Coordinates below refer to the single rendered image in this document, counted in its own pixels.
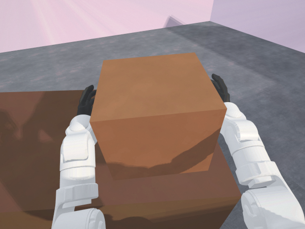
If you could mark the robot right upper arm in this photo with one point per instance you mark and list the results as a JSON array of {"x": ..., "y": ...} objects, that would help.
[{"x": 271, "y": 208}]

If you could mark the carton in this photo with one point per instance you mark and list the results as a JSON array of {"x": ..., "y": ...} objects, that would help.
[{"x": 156, "y": 115}]

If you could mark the pedestal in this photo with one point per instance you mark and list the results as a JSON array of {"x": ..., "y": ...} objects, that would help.
[{"x": 32, "y": 129}]

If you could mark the robot left hand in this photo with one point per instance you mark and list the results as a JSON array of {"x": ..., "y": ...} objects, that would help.
[{"x": 85, "y": 102}]

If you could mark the robot left upper arm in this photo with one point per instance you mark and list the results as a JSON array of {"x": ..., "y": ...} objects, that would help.
[{"x": 91, "y": 218}]

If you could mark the robot right hand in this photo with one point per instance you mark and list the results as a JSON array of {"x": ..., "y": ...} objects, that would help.
[{"x": 221, "y": 88}]

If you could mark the robot right forearm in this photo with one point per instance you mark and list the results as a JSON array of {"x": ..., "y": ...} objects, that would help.
[{"x": 254, "y": 167}]

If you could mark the robot left forearm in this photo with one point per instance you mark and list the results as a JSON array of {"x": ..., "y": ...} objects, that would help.
[{"x": 77, "y": 167}]

